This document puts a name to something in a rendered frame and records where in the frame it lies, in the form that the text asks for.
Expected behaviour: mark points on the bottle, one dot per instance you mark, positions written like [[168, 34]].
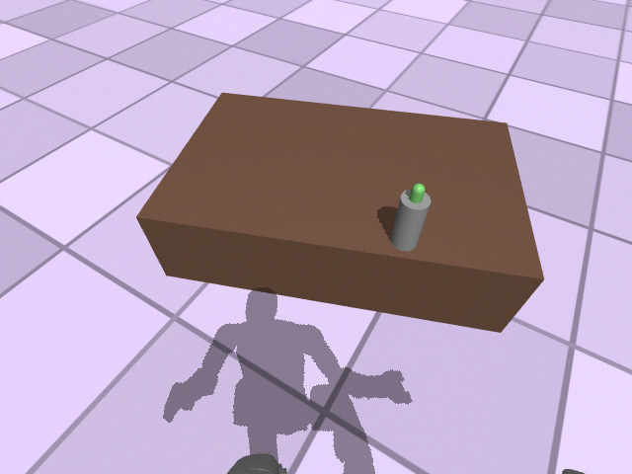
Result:
[[412, 211]]

